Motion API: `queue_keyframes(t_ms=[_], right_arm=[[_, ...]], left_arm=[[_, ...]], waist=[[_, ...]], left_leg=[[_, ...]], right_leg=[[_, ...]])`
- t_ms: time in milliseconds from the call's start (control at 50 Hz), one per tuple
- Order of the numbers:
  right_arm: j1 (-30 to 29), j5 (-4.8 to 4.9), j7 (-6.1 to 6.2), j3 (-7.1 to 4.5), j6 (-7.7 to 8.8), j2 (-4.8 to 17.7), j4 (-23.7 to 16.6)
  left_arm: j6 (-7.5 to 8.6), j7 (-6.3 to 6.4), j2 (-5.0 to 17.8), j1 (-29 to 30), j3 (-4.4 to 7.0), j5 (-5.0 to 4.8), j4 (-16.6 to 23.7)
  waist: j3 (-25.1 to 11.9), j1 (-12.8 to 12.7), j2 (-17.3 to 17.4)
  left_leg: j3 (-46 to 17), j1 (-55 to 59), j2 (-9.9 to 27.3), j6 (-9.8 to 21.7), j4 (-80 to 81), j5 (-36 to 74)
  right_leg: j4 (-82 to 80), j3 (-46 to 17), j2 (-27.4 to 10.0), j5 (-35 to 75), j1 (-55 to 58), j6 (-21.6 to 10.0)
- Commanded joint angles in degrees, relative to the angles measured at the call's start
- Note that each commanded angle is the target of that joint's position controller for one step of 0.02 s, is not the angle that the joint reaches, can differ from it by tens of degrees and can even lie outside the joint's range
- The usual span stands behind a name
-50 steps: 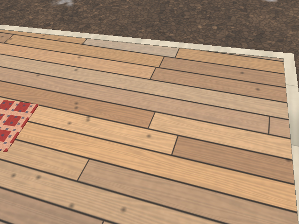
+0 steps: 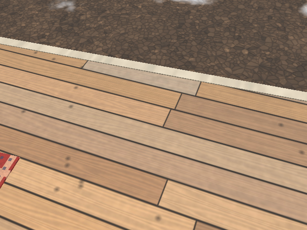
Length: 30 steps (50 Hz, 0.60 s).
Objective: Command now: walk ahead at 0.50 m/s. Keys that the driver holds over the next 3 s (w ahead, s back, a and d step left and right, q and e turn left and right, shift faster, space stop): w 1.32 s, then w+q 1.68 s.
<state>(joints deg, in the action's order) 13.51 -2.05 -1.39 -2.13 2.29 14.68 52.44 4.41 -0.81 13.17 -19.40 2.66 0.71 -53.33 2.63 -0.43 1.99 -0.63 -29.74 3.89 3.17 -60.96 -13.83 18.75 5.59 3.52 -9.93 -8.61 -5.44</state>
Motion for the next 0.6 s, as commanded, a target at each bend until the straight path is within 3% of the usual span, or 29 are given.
queue_keyframes(t_ms=[20,120,220,260,280,300,320,340,360,380,400,440,500,540,600], right_arm=[[-1.0,-0.15,-0.45,-0.32,-0.47,2.3,-2.6],[-11.5,0.48,-0.68,0.57,0.00,0.9,-5.4],[-16.1,0.54,-0.32,0.33,0.44,2.2,-7.2],[-13.5,0.45,-0.01,-0.17,0.93,3.0,-6.7],[-8.6,0.35,0.33,-0.68,1.29,3.7,-5.2],[0.7,-0.04,0.82,-1.43,1.89,4.7,-2.0],[11.5,-1.32,1.54,-2.69,2.44,8.6,0.6],[16.2,-1.80,1.82,-4.41,2.16,14.9,1.3],[11.8,0.65,1.46,-3.96,1.33,12.0,1.0],[5.4,1.15,1.36,-3.16,1.31,9.1,0.0],[2.4,0.93,1.11,-2.27,1.77,5.6,-0.3],[1.2,1.19,1.41,-1.24,2.60,2.2,1.1],[4.8,1.60,1.48,-1.26,3.84,3.1,3.3],[6.6,1.68,1.50,-1.43,4.02,4.1,4.2],[9.3,1.58,1.46,-1.09,3.72,3.5,5.3]], left_arm=[[1.22,0.12,6.5,-2.3,1.23,-0.29,1.0],[1.17,0.24,6.5,-6.2,0.98,-0.27,-1.4],[0.72,1.04,7.1,-8.8,1.02,0.40,-3.8],[0.48,1.42,7.8,-7.3,1.20,0.63,-4.1],[0.34,1.50,8.2,-6.4,1.29,0.70,-4.2],[0.10,1.42,7.9,-5.7,1.14,0.60,-4.2],[0.17,1.29,6.4,-5.4,0.51,0.21,-2.8],[0.25,0.58,0.1,-12.1,-0.77,-1.98,-1.4],[0.09,1.00,6.6,-8.3,0.89,-0.42,-2.1],[0.29,0.83,7.0,-3.4,1.28,-0.38,-0.6],[0.63,0.58,5.9,-0.9,1.02,-0.42,-0.2],[-0.63,0.11,4.1,-1.4,0.88,1.00,-0.8],[-2.21,-0.79,2.4,-0.5,0.69,1.46,-0.7],[-2.68,-1.03,2.6,4.3,0.65,1.49,0.9],[-2.65,-1.11,2.7,11.8,0.38,1.04,3.4]], waist=[[1.4,0.9,-5.0],[2.8,-1.6,-5.4],[3.7,-2.3,-5.9],[2.6,-0.5,-6.2],[0.1,1.7,-6.3],[-4.6,5.6,-4.4],[-11.7,9.3,-0.4],[-19.3,6.9,13.6],[-17.3,6.6,6.1],[-8.4,4.3,3.3],[-4.8,3.0,0.6],[-1.7,-0.3,1.7],[-1.4,-1.5,1.4],[0.5,-1.0,1.0],[2.5,0.6,0.8]], left_leg=[[0.9,-6.2,2.5,-1.6,4.5,5.9],[3.7,-5.2,1.3,-2.4,20.4,13.8],[4.4,-3.9,-0.4,0.0,27.3,10.7],[5.0,1.1,-2.2,1.9,29.6,6.1],[5.8,7.3,-4.1,2.9,31.2,4.4],[6.5,18.6,-5.6,4.4,34.7,5.7],[-3.2,33.7,3.2,7.4,35.6,1.3],[-32.1,50.4,20.4,15.6,41.2,-5.4],[-37.6,46.4,19.1,15.1,46.2,-7.5],[-27.2,38.7,16.8,13.4,46.4,-5.7],[-21.1,32.0,14.3,11.8,48.2,0.6],[-12.3,23.8,9.6,8.4,50.6,8.4],[-8.0,22.2,8.1,8.7,52.4,15.0],[-6.3,22.5,7.6,9.0,54.3,14.6],[-4.1,24.1,6.4,8.5,55.4,16.8]], right_leg=[[-12.8,-12.0,-14.9,9.7,1.4,-6.8],[-12.5,-7.8,-13.3,14.9,4.1,-5.7],[-9.1,-7.8,-16.4,22.3,11.7,-5.5],[-4.4,-7.1,-17.0,31.9,13.6,-4.5],[1.4,-6.3,-16.5,39.3,13.6,-3.8],[12.1,-4.2,-14.1,40.9,11.0,-2.7],[27.8,-2.2,-11.5,27.3,0.6,-1.5],[50.2,0.5,-0.7,-10.2,-21.0,1.5],[55.7,-7.8,-1.0,-18.6,-26.9,0.6],[55.4,-8.6,-4.3,-13.6,-29.1,0.1],[52.2,-8.6,-6.3,-9.5,-27.4,0.0],[46.7,-8.2,-8.6,-6.7,-21.8,1.0],[43.8,-6.5,-8.8,-4.5,-21.4,2.6],[40.3,-5.5,-9.8,-0.8,-25.3,3.7],[32.1,-4.1,-10.3,4.8,-28.8,4.8]])
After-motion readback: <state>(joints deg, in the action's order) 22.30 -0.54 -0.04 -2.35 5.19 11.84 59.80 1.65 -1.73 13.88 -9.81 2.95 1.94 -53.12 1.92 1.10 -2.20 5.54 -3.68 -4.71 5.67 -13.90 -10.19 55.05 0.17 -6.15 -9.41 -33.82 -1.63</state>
